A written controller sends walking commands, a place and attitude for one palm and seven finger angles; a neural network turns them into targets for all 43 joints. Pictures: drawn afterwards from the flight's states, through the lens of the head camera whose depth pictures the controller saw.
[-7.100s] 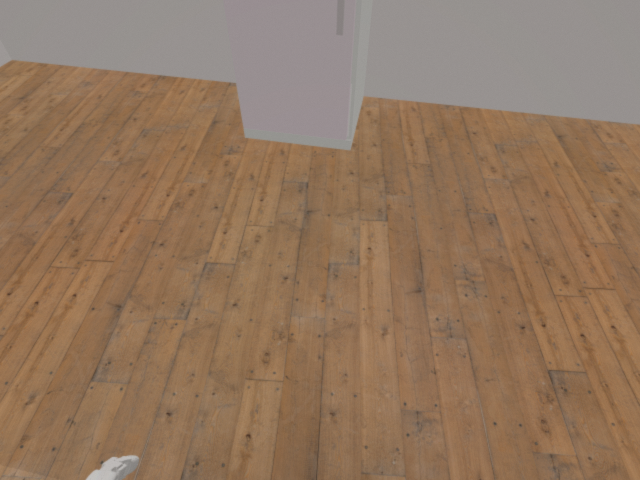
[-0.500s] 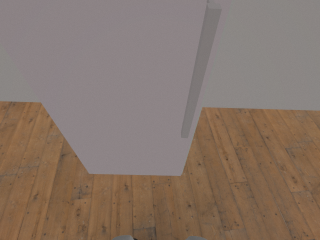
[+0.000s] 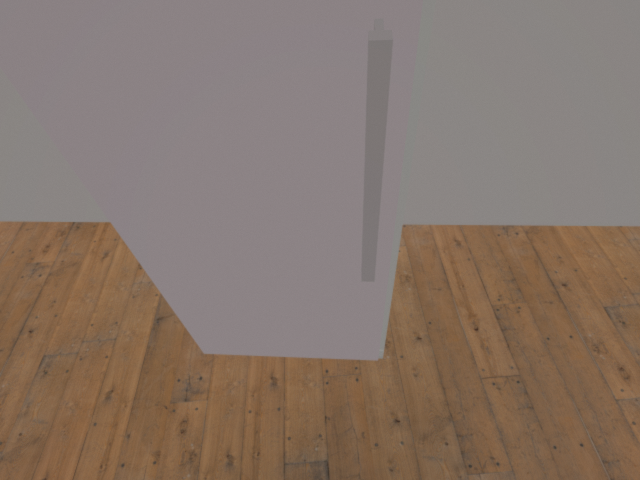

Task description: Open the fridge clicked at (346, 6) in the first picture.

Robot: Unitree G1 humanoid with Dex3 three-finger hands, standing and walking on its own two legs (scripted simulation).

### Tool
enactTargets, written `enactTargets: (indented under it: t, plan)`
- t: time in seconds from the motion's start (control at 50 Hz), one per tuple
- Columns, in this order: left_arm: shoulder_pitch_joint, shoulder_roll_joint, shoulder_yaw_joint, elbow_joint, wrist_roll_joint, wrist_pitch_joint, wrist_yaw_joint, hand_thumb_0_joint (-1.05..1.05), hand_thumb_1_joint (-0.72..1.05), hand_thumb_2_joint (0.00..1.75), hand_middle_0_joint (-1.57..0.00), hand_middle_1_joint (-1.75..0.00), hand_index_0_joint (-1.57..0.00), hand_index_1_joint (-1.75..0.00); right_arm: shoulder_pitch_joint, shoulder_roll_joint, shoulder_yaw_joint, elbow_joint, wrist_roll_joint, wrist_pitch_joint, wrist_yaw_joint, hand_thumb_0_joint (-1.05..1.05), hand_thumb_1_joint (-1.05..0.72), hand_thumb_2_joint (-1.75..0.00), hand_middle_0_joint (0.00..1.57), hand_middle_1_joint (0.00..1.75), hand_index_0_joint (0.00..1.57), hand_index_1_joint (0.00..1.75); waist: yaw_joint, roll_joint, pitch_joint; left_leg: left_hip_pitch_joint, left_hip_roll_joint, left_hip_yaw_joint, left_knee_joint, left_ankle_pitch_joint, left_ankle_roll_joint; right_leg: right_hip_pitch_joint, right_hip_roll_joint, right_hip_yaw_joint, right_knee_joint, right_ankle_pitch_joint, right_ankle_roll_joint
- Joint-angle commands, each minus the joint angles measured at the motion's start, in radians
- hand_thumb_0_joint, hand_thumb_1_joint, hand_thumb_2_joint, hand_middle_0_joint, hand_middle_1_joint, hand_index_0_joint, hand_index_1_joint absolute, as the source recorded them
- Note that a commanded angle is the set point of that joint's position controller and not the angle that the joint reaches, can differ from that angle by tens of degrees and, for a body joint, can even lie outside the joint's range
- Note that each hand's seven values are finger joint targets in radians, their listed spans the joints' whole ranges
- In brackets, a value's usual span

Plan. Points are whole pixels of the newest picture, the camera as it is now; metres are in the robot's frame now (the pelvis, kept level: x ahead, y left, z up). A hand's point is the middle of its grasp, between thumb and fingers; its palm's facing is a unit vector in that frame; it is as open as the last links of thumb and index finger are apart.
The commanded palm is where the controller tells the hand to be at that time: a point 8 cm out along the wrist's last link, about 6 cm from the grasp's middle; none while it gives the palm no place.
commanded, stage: come to a stop and stand still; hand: right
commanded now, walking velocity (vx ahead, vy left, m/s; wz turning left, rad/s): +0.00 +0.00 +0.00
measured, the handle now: (372, 181) +0.53 -0.04 +0.07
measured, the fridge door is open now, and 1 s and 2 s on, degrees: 0 0 0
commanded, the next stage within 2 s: look again from close up in 0.68 s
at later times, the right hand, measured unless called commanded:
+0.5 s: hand out of the picture +0.01 -0.10 -0.18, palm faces +0.05 +0.98 -0.22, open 7.2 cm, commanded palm none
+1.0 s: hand out of the picture -0.01 -0.11 -0.20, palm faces +0.04 +0.98 -0.17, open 7.4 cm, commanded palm none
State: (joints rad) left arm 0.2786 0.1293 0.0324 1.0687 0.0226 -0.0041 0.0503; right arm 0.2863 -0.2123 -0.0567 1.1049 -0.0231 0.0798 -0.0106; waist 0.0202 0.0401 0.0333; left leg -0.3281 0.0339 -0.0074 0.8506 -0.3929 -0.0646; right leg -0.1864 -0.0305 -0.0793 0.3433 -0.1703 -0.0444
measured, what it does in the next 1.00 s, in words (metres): steps on the spot: left foot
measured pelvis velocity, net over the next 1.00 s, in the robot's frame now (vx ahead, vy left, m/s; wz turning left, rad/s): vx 0.00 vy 0.05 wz -0.01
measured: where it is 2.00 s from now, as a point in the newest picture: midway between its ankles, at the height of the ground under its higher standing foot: outside the picture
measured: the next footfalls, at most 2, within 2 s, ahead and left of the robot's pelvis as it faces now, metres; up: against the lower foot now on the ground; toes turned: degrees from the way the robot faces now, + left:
left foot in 0.14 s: +0.00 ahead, +0.16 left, +0.00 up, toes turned +2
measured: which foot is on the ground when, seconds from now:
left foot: up 0.00-0.12, down 0.14-1.00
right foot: down 0.00-1.00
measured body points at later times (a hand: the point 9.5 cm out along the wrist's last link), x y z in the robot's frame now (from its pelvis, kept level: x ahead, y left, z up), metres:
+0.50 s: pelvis +0.00 +0.07 -0.01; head +0.01 +0.08 +0.44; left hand -0.02 +0.28 -0.18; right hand +0.01 -0.15 -0.17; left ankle -0.04 +0.16 -0.75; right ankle +0.01 -0.09 -0.75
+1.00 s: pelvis +0.00 +0.05 -0.02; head +0.00 +0.03 +0.43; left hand +0.05 +0.28 -0.16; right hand -0.02 -0.17 -0.18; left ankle -0.04 +0.16 -0.75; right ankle +0.01 -0.06 -0.75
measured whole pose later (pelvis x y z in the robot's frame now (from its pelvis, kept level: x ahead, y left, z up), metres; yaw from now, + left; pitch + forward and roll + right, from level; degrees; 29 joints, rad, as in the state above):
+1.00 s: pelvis +0.00 +0.05 -0.02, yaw -1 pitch -2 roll +1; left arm 0.23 0.15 0.02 1.02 0.01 -0.01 0.04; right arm 0.34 -0.13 0.01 1.08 -0.02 -0.01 -0.06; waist 0.00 0.02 0.02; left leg -0.15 0.00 0.05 0.53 -0.35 0.00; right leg -0.25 -0.02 -0.05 0.57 -0.29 -0.01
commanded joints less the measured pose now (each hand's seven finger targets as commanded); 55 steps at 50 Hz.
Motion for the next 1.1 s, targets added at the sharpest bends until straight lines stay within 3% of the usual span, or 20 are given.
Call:
enactTargets:
  t: [0.0,0.06,0.08,0.12,0.14,0.16,0.18,0.22,0.3,0.42,0.74,0.76,0.78,0.8,0.82,0.86,0.88,0.92,1.02,1.08]
  plan:
    - [0.081,0.186,0.038,0.007,0.003,-0.004,0.000,0.00,0.90,0.90,-0.20,-0.30,-0.20,-0.30,-0.056,0.001,0.014,-0.064,0.010,-0.044,0.000,0.00,-0.90,-0.90,0.20,0.30,0.20,0.30,0.028,-0.224,-0.033,-0.006,0.006,0.036,-0.192,-0.043,0.020,0.093,-0.240,0.237,-0.084,0.194,-0.094]
    - [0.056,0.177,0.040,0.023,-0.004,-0.001,-0.006,0.00,0.90,0.90,-0.20,-0.30,-0.20,-0.30,0.020,0.009,0.017,-0.023,0.013,-0.054,-0.009,0.00,-0.90,-0.90,0.20,0.30,0.20,0.30,-0.014,-0.218,-0.042,0.131,-0.001,0.068,-0.380,0.111,0.030,0.015,-0.207,0.214,-0.048,0.092,-0.062]
    - [0.061,0.152,0.034,0.030,-0.009,-0.002,-0.009,0.00,0.90,0.90,-0.20,-0.30,-0.20,-0.30,0.038,-0.005,0.018,-0.009,0.011,-0.064,-0.013,0.00,-0.90,-0.90,0.20,0.30,0.20,0.30,-0.027,-0.161,-0.026,0.205,0.004,0.060,-0.502,0.198,0.032,-0.036,-0.170,0.195,-0.008,0.074,-0.033]
    - [0.077,0.068,0.015,0.032,-0.021,-0.005,-0.019,0.00,0.90,0.90,-0.20,-0.30,-0.20,-0.30,0.036,-0.062,0.019,0.000,0.012,-0.084,-0.026,0.00,-0.90,-0.90,0.20,0.30,0.20,0.30,-0.013,0.005,-0.022,0.266,0.168,-0.097,-0.578,0.222,0.087,-0.134,-0.073,0.084,0.080,-0.071,0.046]
    - [0.073,0.040,0.004,0.030,-0.017,0.000,-0.026,0.00,0.90,0.90,-0.20,-0.30,-0.20,-0.30,0.008,-0.085,0.022,-0.005,0.014,-0.086,-0.027,0.00,-0.90,-0.90,0.20,0.30,0.20,0.30,-0.005,0.020,0.006,0.182,0.217,-0.118,-0.596,0.164,0.119,-0.114,-0.038,0.063,0.083,-0.127,0.061]
    - [0.063,0.037,-0.002,0.030,-0.005,0.010,-0.025,0.00,0.90,0.90,-0.20,-0.30,-0.20,-0.30,-0.003,-0.096,0.015,-0.006,0.014,-0.093,-0.026,0.00,-0.90,-0.90,0.20,0.30,0.20,0.30,-0.011,0.169,0.034,0.108,0.199,-0.144,-0.628,0.130,0.137,-0.089,-0.027,0.044,0.098,-0.122,0.066]
    - [0.063,0.049,-0.001,0.036,0.000,0.016,-0.025,0.00,0.90,0.90,-0.20,-0.30,-0.20,-0.30,-0.016,-0.076,0.020,-0.006,0.013,-0.093,-0.027,0.00,-0.90,-0.90,0.20,0.30,0.20,0.30,-0.009,0.200,0.075,0.048,0.185,-0.128,-0.647,0.099,0.141,-0.062,-0.037,0.042,0.117,-0.110,0.064]
    - [0.107,0.054,-0.005,0.065,-0.002,0.010,-0.024,0.00,0.90,0.90,-0.20,-0.30,-0.20,-0.30,-0.033,-0.042,0.031,-0.012,0.017,-0.091,-0.026,0.00,-0.90,-0.90,0.20,0.30,0.20,0.30,0.009,0.107,0.098,0.031,0.137,-0.077,-0.598,0.159,0.129,-0.017,-0.052,0.049,0.084,0.003,0.063]
    - [0.105,0.065,-0.008,0.082,-0.007,0.003,-0.021,0.00,0.90,0.90,-0.20,-0.30,-0.20,-0.30,0.005,-0.034,0.031,-0.007,0.022,-0.091,-0.027,0.00,-0.90,-0.90,0.20,0.30,0.20,0.30,-0.009,-0.001,0.076,0.087,0.089,-0.038,-0.552,0.224,0.100,-0.002,-0.073,0.061,0.058,0.096,0.065]
    - [0.091,0.068,-0.009,0.081,-0.010,0.003,-0.014,0.00,0.90,0.90,-0.20,-0.30,-0.20,-0.30,0.036,-0.034,0.027,-0.005,0.022,-0.095,-0.031,0.00,-0.90,-0.90,0.20,0.30,0.20,0.30,-0.013,-0.011,0.029,0.147,0.090,-0.032,-0.528,0.378,0.097,0.022,-0.076,0.054,0.066,0.123,0.069]
    - [0.039,0.080,-0.010,0.065,-0.014,0.002,-0.005,0.00,0.90,0.90,-0.20,-0.30,-0.20,-0.30,0.090,-0.011,0.031,0.021,0.016,-0.097,-0.033,0.00,-0.90,-0.90,0.20,0.30,0.20,0.30,-0.013,-0.036,0.044,0.145,0.080,-0.020,-0.524,0.430,0.090,0.067,-0.083,0.056,0.066,0.154,0.063]
    - [-0.094,0.107,-0.006,-0.020,-0.021,-0.017,-0.018,0.00,0.90,0.90,-0.20,-0.30,-0.20,-0.30,0.202,-0.043,0.026,0.047,-0.003,-0.134,-0.070,0.00,-0.90,-0.90,0.20,0.30,0.20,0.30,-0.076,0.066,0.074,0.145,0.166,-0.150,-0.530,1.001,0.004,-0.096,-0.063,0.006,0.340,0.002,0.079]
    - [-0.072,0.072,-0.015,-0.082,-0.017,-0.010,-0.022,0.00,0.90,0.90,-0.20,-0.30,-0.20,-0.30,0.180,-0.087,0.022,0.015,-0.005,-0.147,-0.070,0.00,-0.90,-0.90,0.20,0.30,0.20,0.30,-0.025,0.065,0.066,0.253,0.215,-0.117,-0.455,1.350,0.023,-0.176,-0.006,0.027,0.359,-0.189,0.066]
    - [-0.006,0.047,-0.010,-0.081,-0.016,-0.019,-0.021,0.00,0.90,0.90,-0.20,-0.30,-0.20,-0.30,0.182,-0.071,0.024,-0.011,-0.009,-0.148,-0.067,0.00,-0.90,-0.90,0.20,0.30,0.20,0.30,-0.010,0.138,-0.069,0.345,0.210,-0.078,-0.366,1.445,0.077,-0.172,-0.009,0.019,0.310,-0.219,0.037]
    - [0.015,0.058,-0.008,-0.078,-0.018,-0.022,-0.019,0.00,0.90,0.90,-0.20,-0.30,-0.20,-0.30,0.164,-0.053,0.033,-0.028,-0.002,-0.145,-0.062,0.00,-0.90,-0.90,0.20,0.30,0.20,0.30,-0.007,0.144,-0.144,0.387,0.171,-0.029,-0.321,1.384,0.116,-0.124,0.015,0.017,0.262,-0.178,0.035]
    - [0.063,0.079,-0.004,-0.060,-0.018,-0.025,-0.017,0.00,0.90,0.90,-0.20,-0.30,-0.20,-0.30,0.118,-0.050,0.035,-0.058,0.010,-0.135,-0.057,0.00,-0.90,-0.90,0.20,0.30,0.20,0.30,0.012,0.075,-0.165,0.304,0.128,-0.021,-0.286,1.019,0.116,-0.004,-0.002,0.034,0.138,0.029,0.026]
    - [0.070,0.098,-0.001,-0.057,-0.013,-0.029,-0.016,0.00,0.90,0.90,-0.20,-0.30,-0.20,-0.30,0.110,-0.032,0.038,-0.069,0.009,-0.125,-0.055,0.00,-0.90,-0.90,0.20,0.30,0.20,0.30,0.003,-0.026,-0.128,0.222,0.098,-0.010,-0.296,0.776,0.106,0.033,-0.055,0.063,0.157,0.212,0.012]
    - [0.026,0.121,-0.004,-0.074,-0.011,-0.024,-0.012,0.00,0.90,0.90,-0.20,-0.30,-0.20,-0.30,0.126,-0.013,0.041,-0.072,0.000,-0.105,-0.052,0.00,-0.90,-0.90,0.20,0.30,0.20,0.30,-0.023,-0.111,0.007,0.114,0.059,-0.014,-0.384,0.380,0.104,-0.024,-0.098,0.112,0.160,0.286,-0.003]
    - [0.003,0.136,-0.006,-0.104,-0.009,-0.016,-0.021,0.00,0.90,0.90,-0.20,-0.30,-0.20,-0.30,0.099,-0.033,0.048,-0.086,0.002,-0.091,-0.037,0.00,-0.90,-0.90,0.20,0.30,0.20,0.30,-0.025,-0.069,0.081,0.079,0.041,-0.021,-0.443,0.106,0.100,-0.113,-0.075,0.161,0.057,-0.035,-0.006]
    - [0.001,0.154,-0.003,-0.114,-0.005,-0.018,-0.025,0.00,0.90,0.90,-0.20,-0.30,-0.20,-0.30,0.094,-0.044,0.047,-0.103,-0.001,-0.088,-0.032,0.00,-0.90,-0.90,0.20,0.30,0.20,0.30,-0.029,-0.091,0.079,0.091,0.039,-0.004,-0.437,0.092,0.095,-0.142,-0.080,0.187,-0.001,-0.151,-0.012]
